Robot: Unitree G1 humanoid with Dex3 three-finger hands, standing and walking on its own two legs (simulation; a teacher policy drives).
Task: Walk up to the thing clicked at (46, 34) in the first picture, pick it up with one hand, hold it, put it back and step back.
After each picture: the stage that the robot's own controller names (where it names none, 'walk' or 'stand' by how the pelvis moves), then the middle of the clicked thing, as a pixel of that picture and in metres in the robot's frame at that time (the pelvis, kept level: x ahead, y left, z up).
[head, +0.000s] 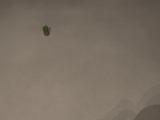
stand; (46, 31) +1.57 +0.53 -0.72
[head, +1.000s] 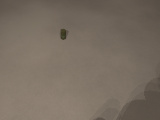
walk; (63, 34) +1.48 +0.23 -0.70
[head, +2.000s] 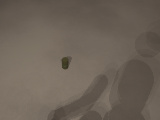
walk; (65, 63) +1.04 +0.17 -0.72
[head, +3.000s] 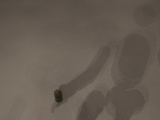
walk; (58, 96) +0.68 +0.22 -0.71
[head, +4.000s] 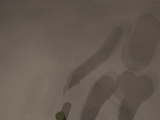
stand; (61, 118) +0.44 +0.23 -0.69
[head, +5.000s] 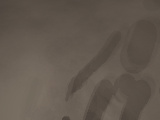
stand; out of the picture +0.39 +0.21 -0.72
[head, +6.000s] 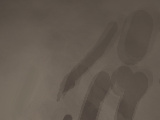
stand; out of the picture +0.34 +0.17 -0.71
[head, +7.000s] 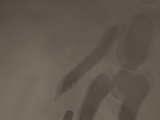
stand; out of the picture +0.38 +0.19 -0.69
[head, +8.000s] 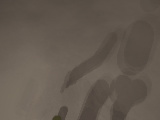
stand; out of the picture +0.44 +0.20 -0.70
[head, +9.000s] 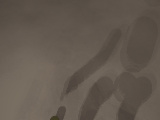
walk; out of the picture +0.43 +0.26 -0.70
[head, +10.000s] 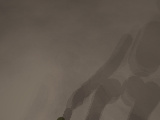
walk; out of the picture +0.45 +0.25 -0.71
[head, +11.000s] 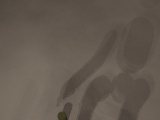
stand; (62, 118) +0.46 +0.21 -0.70
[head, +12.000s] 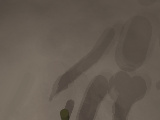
stand; (64, 115) +0.45 +0.16 -0.70
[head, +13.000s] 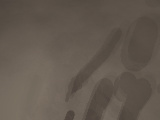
stand; out of the picture +0.41 +0.17 -0.73
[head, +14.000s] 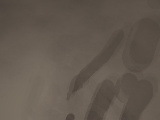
stand; out of the picture +0.40 +0.18 -0.73
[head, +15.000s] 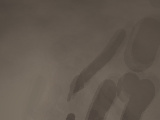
go down; out of the picture +0.40 +0.18 -0.73
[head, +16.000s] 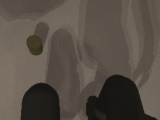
go down; (35, 46) +0.51 +0.16 -0.35
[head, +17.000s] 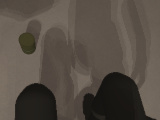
approach; (27, 44) +0.52 +0.17 -0.32
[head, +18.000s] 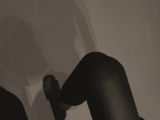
close in; out of the picture +0.52 +0.23 -0.25
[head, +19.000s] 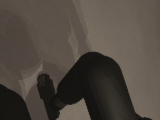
close; out of the picture +0.51 +0.23 -0.26
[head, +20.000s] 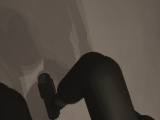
lift; out of the picture +0.49 +0.22 -0.27
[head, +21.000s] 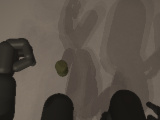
lift; (62, 68) +0.48 +0.11 -0.40
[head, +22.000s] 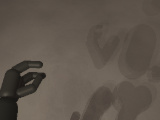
lift; out of the picture +0.40 +0.11 -0.68
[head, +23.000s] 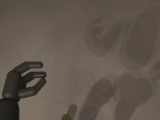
stand; out of the picture +0.40 +0.14 -0.68
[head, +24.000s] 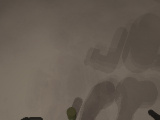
stand; (71, 114) +0.42 +0.11 -0.64
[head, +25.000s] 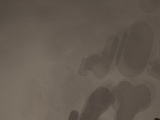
stand; out of the picture +0.39 +0.11 -0.66
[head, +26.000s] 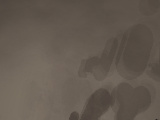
stand; out of the picture +0.40 +0.11 -0.66
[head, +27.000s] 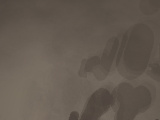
hold; out of the picture +0.40 +0.11 -0.66
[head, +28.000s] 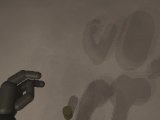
hold; (67, 113) +0.42 +0.12 -0.63
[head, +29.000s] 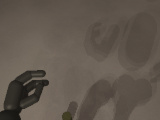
hold; (67, 118) +0.41 +0.13 -0.66
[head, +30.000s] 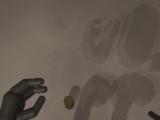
hold; (69, 102) +0.42 +0.12 -0.59
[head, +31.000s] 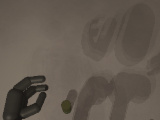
hold; (66, 107) +0.41 +0.12 -0.61
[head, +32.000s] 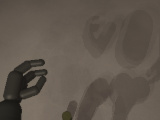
close; (67, 118) +0.40 +0.12 -0.66
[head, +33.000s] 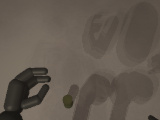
close; (68, 101) +0.43 +0.12 -0.60
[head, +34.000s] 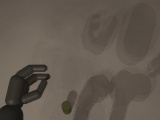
close; (66, 107) +0.41 +0.12 -0.63
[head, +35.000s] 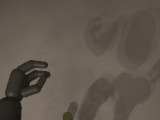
hold; (67, 118) +0.40 +0.12 -0.67
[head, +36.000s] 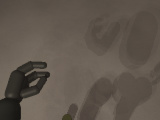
close; out of the picture +0.40 +0.13 -0.67
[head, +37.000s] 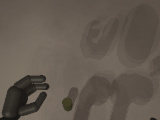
crouch; (67, 104) +0.42 +0.12 -0.60
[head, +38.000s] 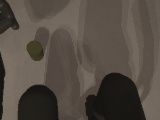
crouch; (35, 51) +0.50 +0.13 -0.33
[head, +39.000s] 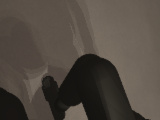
lower; out of the picture +0.49 +0.20 -0.27
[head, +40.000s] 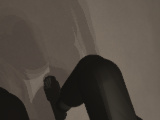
lower; out of the picture +0.49 +0.21 -0.26
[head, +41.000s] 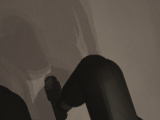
lower; out of the picture +0.49 +0.20 -0.26
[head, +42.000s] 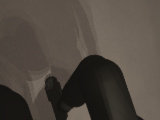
lower; out of the picture +0.49 +0.20 -0.26
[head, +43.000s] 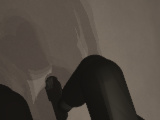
loosen; out of the picture +0.49 +0.20 -0.26
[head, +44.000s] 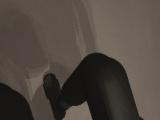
withdraw; out of the picture +0.50 +0.21 -0.25
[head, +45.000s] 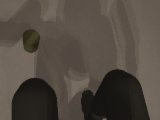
stand; (31, 41) +0.49 +0.16 -0.29
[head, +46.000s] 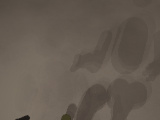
stand; out of the picture +0.41 +0.11 -0.65
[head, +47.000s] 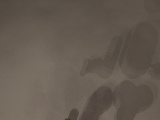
stand; out of the picture +0.41 +0.12 -0.67
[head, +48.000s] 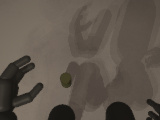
lower; (66, 80) +0.45 +0.11 -0.48
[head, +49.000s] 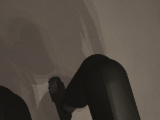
withdraw; out of the picture +0.50 +0.19 -0.25
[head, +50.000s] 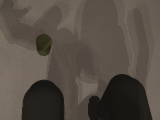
stand; (43, 45) +0.51 +0.14 -0.30
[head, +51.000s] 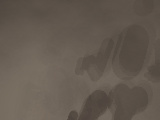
hold; out of the picture +0.40 +0.10 -0.65
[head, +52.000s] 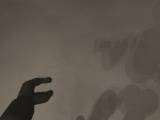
hold; out of the picture +0.41 +0.11 -0.69
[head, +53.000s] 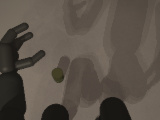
open; (58, 75) +0.47 +0.12 -0.48
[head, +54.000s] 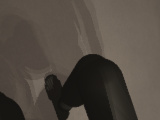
lower; out of the picture +0.51 +0.19 -0.26
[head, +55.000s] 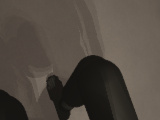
stand; out of the picture +0.50 +0.20 -0.27
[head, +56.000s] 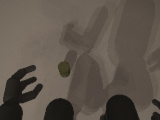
walk; (64, 69) +0.49 +0.11 -0.45
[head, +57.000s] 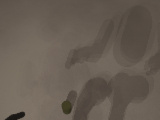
withdraw; (66, 107) +0.43 +0.11 -0.63
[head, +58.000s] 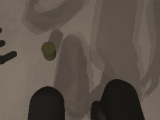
lower; (49, 51) +0.51 +0.11 -0.36
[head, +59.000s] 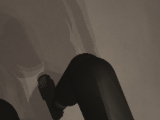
lower; out of the picture +0.53 +0.15 -0.26
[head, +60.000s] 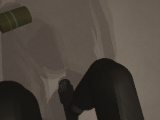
lower; (13, 19) +0.55 +0.09 -0.29
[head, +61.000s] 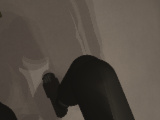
stand; out of the picture +0.54 +0.11 -0.30
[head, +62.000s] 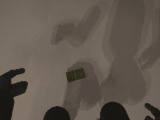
stand; (75, 75) +0.50 +0.01 -0.52
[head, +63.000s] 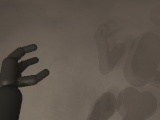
rise; out of the picture +0.44 +0.01 -0.71
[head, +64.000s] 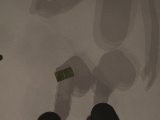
withdraw; (64, 74) +0.49 +0.03 -0.57
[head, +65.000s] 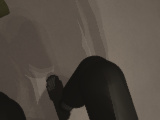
lower; out of the picture +0.56 +0.10 -0.29
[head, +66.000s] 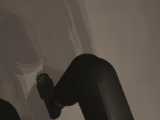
lower; out of the picture +0.56 +0.12 -0.30
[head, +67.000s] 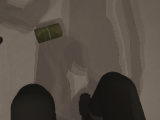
stand; (48, 33) +0.56 +0.06 -0.33
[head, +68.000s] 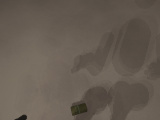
stand; (78, 109) +0.49 +0.01 -0.66
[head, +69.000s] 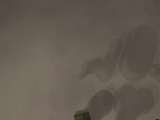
stand; (82, 117) +0.48 +0.01 -0.68
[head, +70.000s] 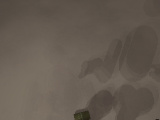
stand; (81, 116) +0.49 +0.02 -0.68
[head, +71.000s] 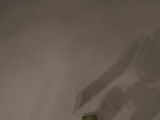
stand; (89, 119) +0.50 +0.00 -0.75
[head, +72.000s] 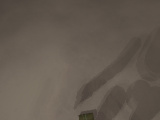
stand; (86, 118) +0.51 +0.03 -0.75
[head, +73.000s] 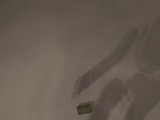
walk; (84, 109) +0.53 +0.04 -0.75
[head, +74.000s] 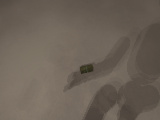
walk; (86, 69) +0.82 +0.03 -0.72
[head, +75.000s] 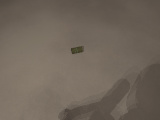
stand; (76, 50) +1.20 +0.11 -0.73
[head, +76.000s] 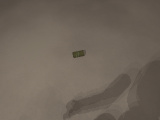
stand; (78, 54) +1.17 +0.08 -0.74
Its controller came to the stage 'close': yes
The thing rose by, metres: 0.01
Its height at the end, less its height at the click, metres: -0.02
